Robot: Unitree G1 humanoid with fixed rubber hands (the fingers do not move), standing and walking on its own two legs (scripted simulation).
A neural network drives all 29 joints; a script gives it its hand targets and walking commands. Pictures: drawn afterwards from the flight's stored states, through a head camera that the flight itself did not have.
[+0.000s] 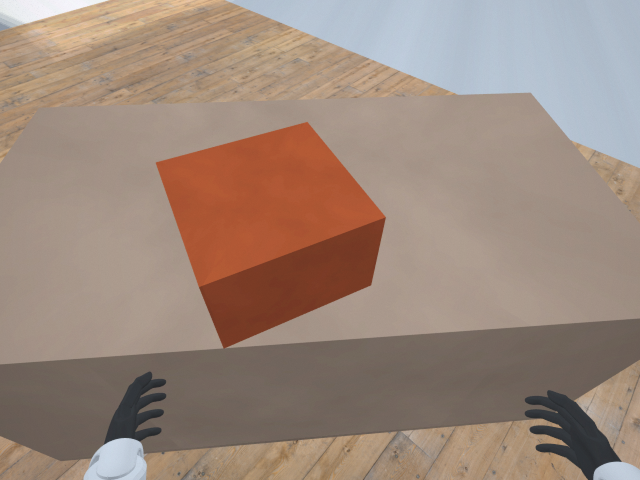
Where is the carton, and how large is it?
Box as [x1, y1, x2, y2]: [156, 122, 385, 347]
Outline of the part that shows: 307,122 156,162 199,288 223,347 226,347 370,285 385,217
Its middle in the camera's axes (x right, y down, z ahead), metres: -0.09 -0.01 +0.68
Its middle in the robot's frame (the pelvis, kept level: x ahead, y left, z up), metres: +0.51 +0.08 -0.04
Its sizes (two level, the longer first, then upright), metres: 0.281 0.273 0.184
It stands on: a pedestal, 0.65 m high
